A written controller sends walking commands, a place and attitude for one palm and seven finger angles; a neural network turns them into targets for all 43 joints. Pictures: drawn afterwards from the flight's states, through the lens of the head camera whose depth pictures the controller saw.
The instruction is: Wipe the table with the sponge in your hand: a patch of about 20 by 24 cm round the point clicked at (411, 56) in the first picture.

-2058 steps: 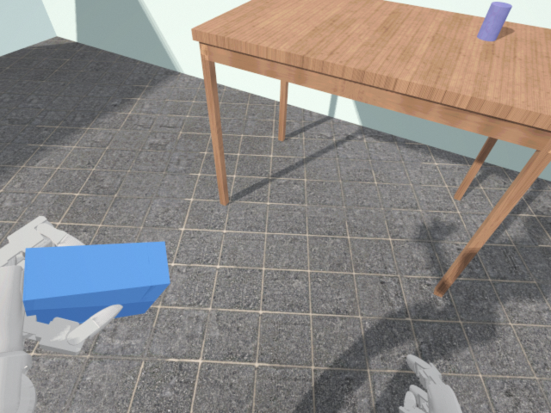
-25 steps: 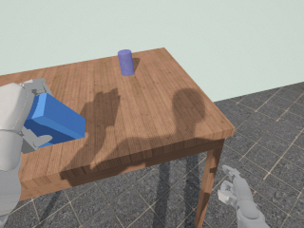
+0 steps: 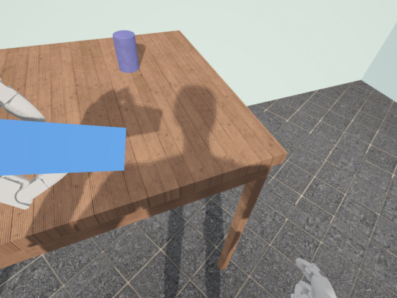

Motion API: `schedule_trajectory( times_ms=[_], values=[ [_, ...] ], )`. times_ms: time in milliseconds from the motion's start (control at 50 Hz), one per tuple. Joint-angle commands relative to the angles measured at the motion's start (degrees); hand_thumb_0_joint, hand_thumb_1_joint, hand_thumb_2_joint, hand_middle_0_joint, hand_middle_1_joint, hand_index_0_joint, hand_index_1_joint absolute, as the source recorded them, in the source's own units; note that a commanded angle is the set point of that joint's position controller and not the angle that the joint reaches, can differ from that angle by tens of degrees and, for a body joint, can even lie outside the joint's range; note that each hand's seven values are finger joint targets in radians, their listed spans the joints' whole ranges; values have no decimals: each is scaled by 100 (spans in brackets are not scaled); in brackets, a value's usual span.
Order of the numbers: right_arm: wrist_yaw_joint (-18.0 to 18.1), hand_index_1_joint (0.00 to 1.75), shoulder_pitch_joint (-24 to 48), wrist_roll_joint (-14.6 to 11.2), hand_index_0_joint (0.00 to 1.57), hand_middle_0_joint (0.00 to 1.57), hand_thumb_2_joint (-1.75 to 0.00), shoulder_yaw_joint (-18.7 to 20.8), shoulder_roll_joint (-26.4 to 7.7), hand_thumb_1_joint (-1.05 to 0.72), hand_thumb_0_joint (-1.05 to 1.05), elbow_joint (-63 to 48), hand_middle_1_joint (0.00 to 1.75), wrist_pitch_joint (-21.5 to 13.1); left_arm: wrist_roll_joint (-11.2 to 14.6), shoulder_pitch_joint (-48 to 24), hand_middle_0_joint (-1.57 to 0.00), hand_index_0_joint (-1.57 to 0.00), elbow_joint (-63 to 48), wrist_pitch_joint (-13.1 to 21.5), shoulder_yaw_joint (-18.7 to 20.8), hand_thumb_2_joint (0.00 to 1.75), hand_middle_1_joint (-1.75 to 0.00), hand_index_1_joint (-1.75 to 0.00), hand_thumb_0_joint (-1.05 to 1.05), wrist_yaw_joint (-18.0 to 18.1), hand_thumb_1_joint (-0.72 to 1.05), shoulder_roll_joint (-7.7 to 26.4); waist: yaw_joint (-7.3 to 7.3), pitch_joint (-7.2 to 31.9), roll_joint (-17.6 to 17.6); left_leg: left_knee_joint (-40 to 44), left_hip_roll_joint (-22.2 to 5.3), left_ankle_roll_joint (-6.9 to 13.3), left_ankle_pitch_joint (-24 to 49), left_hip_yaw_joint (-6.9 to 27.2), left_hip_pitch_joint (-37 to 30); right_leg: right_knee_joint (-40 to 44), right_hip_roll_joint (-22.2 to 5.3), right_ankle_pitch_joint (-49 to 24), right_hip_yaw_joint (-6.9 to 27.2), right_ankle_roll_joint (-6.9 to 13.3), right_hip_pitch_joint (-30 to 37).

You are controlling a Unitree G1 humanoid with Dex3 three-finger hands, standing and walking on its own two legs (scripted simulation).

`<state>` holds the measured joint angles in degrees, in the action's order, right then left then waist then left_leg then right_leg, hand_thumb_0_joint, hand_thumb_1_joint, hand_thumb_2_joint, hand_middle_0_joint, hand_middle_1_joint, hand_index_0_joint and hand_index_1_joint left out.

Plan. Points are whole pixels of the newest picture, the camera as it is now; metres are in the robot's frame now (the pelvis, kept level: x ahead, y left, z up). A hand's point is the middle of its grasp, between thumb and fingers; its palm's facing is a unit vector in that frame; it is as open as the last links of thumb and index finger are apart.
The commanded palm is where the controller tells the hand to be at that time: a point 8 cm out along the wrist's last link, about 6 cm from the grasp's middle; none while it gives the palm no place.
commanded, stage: step back with the hand held close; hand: left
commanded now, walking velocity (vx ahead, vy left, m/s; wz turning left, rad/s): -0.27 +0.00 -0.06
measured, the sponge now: (72, 143) +0.24 +0.18 +0.26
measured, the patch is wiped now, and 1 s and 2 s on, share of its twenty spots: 0.90 0.90 0.90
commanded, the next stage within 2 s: stop stepping back and stand still in 1.26 s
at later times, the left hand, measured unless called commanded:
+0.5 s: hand out of the picture +0.18 +0.25 +0.30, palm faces +0.53 -0.73 -0.43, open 9.3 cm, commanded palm +0.13 +0.30 +0.31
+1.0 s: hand out of the picture +0.12 +0.19 +0.31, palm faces +0.46 -0.78 -0.41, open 9.3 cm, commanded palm +0.05 +0.26 +0.31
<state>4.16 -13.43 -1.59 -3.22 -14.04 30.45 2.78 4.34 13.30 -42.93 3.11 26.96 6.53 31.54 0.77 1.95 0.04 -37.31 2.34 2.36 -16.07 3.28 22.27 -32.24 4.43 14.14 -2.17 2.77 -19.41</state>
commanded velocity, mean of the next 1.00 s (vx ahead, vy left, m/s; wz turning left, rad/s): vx -0.34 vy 0.00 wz -0.03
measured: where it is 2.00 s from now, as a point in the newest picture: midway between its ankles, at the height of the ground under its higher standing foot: outside the picture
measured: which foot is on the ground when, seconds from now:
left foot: down 0.00-0.82, up 0.84-1.00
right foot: down 0.00-0.44, up 0.46-0.78, down 0.80-1.00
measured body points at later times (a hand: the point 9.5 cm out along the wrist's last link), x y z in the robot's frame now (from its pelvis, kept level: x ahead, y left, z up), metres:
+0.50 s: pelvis -0.03 +0.02 -0.01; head -0.01 +0.05 +0.44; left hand +0.14 +0.28 +0.32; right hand +0.14 -0.22 -0.09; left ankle +0.04 +0.09 -0.73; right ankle +0.01 -0.10 -0.71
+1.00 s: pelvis -0.11 -0.01 +0.00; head -0.07 +0.01 +0.45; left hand +0.09 +0.24 +0.33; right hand +0.04 -0.27 -0.08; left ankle -0.12 +0.11 -0.71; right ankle -0.10 -0.14 -0.73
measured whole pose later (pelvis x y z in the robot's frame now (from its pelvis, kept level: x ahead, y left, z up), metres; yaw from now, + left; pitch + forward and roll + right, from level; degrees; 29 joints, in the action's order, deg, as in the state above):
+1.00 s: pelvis -0.11 -0.01 +0.00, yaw -1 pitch +4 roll -1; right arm 3.7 -10.4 -3.3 -0.3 -12.2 35.4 -1.1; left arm 4.1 9.9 -43.6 14.1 33.9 7.0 34.1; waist 2.2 -0.3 -2.5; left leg -44.4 -1.7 -1.5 -19.4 -1.3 24.1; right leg -33.0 -1.1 15.5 -1.1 -0.8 -21.1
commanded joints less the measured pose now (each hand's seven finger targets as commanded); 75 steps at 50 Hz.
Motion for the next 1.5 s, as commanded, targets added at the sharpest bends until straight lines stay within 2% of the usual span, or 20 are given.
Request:
schedule_trajectory(
  times_ms=[0, 140, 200, 320, 440, 540, 680, 760, 820, 860, 920, 960, 1020, 1060, 1120, 1240, 1280, 1320, 1380, 1480],
  values=[
    [11, 30, 411, 11, 20, 20, -90, 479, -697, -90, 0, -704, 30, -369, 7, -935, -120, -120, -595, 673, 1454, 130, -160, -160, 0, 371, 10, 1470, -85, 1193, 1009, 903, -1063, 91, 1738, 1242, -177, -15, -791, -813, 532, 15, 647],
    [-49, 30, 510, 32, 20, 20, -90, 529, -746, -90, 0, -550, 30, -631, -19, -618, -120, -120, -144, 707, 1150, 130, -160, -160, 0, 255, 10, 1124, -146, 823, 723, 1391, -1228, 120, 1243, 1451, -137, 235, -514, 161, 447, -106, 450],
    [-66, 30, 595, -30, 20, 20, -90, 550, -724, -90, 0, -570, 30, -658, -25, -400, -120, -120, -609, 789, 1248, 130, -160, -160, 0, 268, 10, 1208, -70, 769, 78, 872, -950, 81, -435, 995, 557, 514, -1039, -494, 789, 47, 669],
    [-81, 30, 464, -23, 20, 20, -90, 508, -495, -90, 0, -359, 30, -654, 53, -78, -120, -120, -1289, 1059, 1750, 130, -160, -160, 0, 411, 10, 1701, 102, 1149, -76, -744, -558, -183, -322, 339, -282, 787, -2180, -1267, 1455, 563, -348],
    [15, 30, 350, 94, 20, 20, -90, 533, -637, -90, 0, -437, 30, -807, -27, -1347, -120, -120, -626, 1040, 1546, 130, -160, -160, 0, 442, 10, 1397, 97, 844, 1788, 2153, -1852, 311, -679, 2059, 134, -2025, -239, 1653, 329, -191, -737],
    [-101, 30, 215, -27, 20, 20, -90, 495, -505, -90, 0, -333, 30, -979, -87, -1994, -120, -120, 411, 721, 706, 130, -160, -160, 0, 241, 10, 851, 68, 868, 608, 1545, -1863, 596, 1496, 1567, -1333, -2507, -253, 1478, 607, -370, -1530],
    [-250, 30, 939, -23, 20, 20, -90, 409, -547, -90, 0, -670, 30, -986, 21, -1526, -120, -120, -1279, 789, 603, 130, -160, -160, 0, 105, 10, 683, -80, 932, 1430, 2040, -1515, 289, -204, 875, -552, -755, -287, 1033, 152, -339, -61],
    [-201, 30, 935, 58, 20, 20, -90, 429, -464, -90, 0, -568, 30, -876, 71, -1186, -120, -120, -1426, 1149, 1282, 130, -160, -160, 0, 112, 10, 1150, -111, 1278, 1253, 1058, -1406, 9, 428, 635, -284, 937, -568, -95, 180, -126, 811],
    [-121, 30, 651, -187, 20, 20, -90, 608, -335, -90, 0, -312, 30, -827, 141, -1013, -120, -120, -1144, 1309, 1425, 130, -160, -160, 0, 173, 10, 1463, -3, 1456, -1342, -2431, -222, -633, -887, -232, -546, 1583, -2519, -2435, 1591, 903, -126],
    [-121, 30, 904, -246, 20, 20, -90, 413, -41, -90, 0, -549, 30, -794, 127, -686, -120, -120, -877, 1177, 1347, 130, -160, -160, 0, 184, 10, 1132, 77, 950, -712, -3038, -518, -478, -1284, 157, 457, 835, -2624, -4384, 1301, 898, 264],
    [-56, 30, 967, -213, 20, 20, -90, 384, -103, -90, 0, -403, 30, -678, 34, -956, -120, -120, -51, 1051, 1309, 130, -160, -160, 0, 243, 10, 1056, 148, 617, -382, -764, -701, -399, -898, -70, 357, 70, -2313, -5013, 882, 405, 706],
    [30, 30, 792, -212, 20, 20, -90, 534, -307, -90, 0, -343, 30, -684, 83, -912, -120, -120, -77, 1080, 1435, 130, -160, -160, 0, 305, 10, 1204, 154, 957, -311, 804, -759, -332, 779, -291, -489, -470, -1917, -4569, 749, 102, 785],
    [-107, 30, 621, -145, 20, 20, -90, 754, -647, -90, 0, -458, 30, -907, 160, -545, -120, -120, -575, 1220, 1511, 130, -160, -160, 0, 232, 10, 1187, 116, 1113, 1402, 1154, -2603, 584, 5605, 1338, -2473, -2650, -354, 1739, 472, -413, -1821],
    [-248, 30, 383, -28, 20, 20, -90, 698, -503, -90, 0, -344, 30, -1092, 93, -728, -120, -120, -1324, 1228, 1391, 130, -160, -160, 0, 213, 10, 1080, 183, 1273, 1398, 897, -2304, 690, 5751, 1188, -2397, -3077, -402, 2010, 736, -447, -1991],
    [-378, 30, 557, -104, 20, 20, -90, 748, -464, -90, 0, -337, 30, -1286, 32, -480, -120, -120, -2177, 1218, 1431, 130, -160, -160, 0, 239, 10, 1078, 2, 1330, 1584, 982, -1863, 428, 4778, 377, -2029, -2433, -410, 1230, 354, -469, -1359],
    [-265, 30, 564, -3, 20, 20, -90, 633, -469, -90, 0, -201, 30, -1326, 82, -483, -120, -120, -1247, 1172, 1549, 130, -160, -160, 0, 227, 10, 1111, -74, 920, 1589, 852, -1909, 177, 2497, 300, -414, -185, -473, 80, 169, -426, 429],
    [-260, 30, 518, -44, 20, 20, -90, 640, -500, -90, 0, -188, 30, -1253, 62, -859, -120, -120, -735, 1157, 1450, 130, -160, -160, 0, 175, 10, 1103, -81, 781, 752, -106, -1581, -77, 1216, 76, -95, 988, -705, -1143, 197, -368, 908],
    [-239, 30, 352, -188, 20, 20, -90, 849, -505, -90, 0, -232, 30, -1178, 120, -751, -120, -120, -340, 1068, 1381, 130, -160, -160, 0, 157, 10, 1231, 14, 1051, -2060, -2949, -263, -602, -1612, -164, 544, 1647, -2398, -3637, 2207, 333, 528],
    [-243, 30, 627, -234, 20, 20, -90, 598, -161, -90, 0, -305, 30, -817, 145, -197, -120, -120, -50, 785, 1339, 130, -160, -160, 0, 141, 10, 966, 139, 932, -396, -3290, -692, -452, -582, 226, 377, 1439, -2185, -910, 1705, 293, 65],
    [-3, 30, 833, -128, 20, 20, -90, 573, -419, -90, 0, -528, 30, -592, 118, -343, -120, -120, -125, 522, 1199, 130, -160, -160, 0, 200, 10, 1041, 76, 724, -998, -1114, -373, -183, -1144, -686, -680, 2147, -1879, 2479, 1559, -25, -569]
  ],
)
